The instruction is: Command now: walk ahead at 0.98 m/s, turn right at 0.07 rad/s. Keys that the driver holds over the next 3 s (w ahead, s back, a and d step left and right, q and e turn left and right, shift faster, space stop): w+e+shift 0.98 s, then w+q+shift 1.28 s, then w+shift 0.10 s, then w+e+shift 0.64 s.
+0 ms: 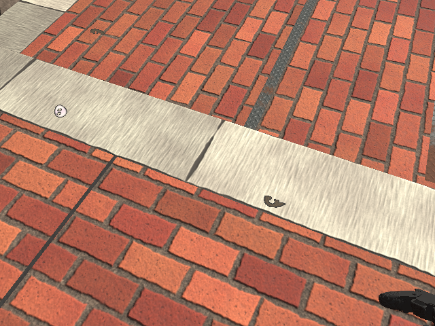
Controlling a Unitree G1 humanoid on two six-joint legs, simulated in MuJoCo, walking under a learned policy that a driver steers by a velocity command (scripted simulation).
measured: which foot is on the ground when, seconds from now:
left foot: down 0.00-0.40, up 0.42-0.80, down 0.82-1.00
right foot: up 0.00-0.38, down 0.40-0.80, up 0.82-1.00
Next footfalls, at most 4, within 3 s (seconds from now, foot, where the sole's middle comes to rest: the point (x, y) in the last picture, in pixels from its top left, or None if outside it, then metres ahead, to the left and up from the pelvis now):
0.40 right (271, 285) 0.56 -0.08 -0.73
0.82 left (274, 163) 1.02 -0.10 -0.73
1.36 right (402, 168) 1.15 -0.63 -0.88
1.72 left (404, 100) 1.55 -0.72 -0.88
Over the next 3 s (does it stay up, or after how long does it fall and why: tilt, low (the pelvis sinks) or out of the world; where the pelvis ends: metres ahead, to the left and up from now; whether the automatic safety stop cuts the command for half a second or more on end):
stays up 2.52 -0.82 -0.14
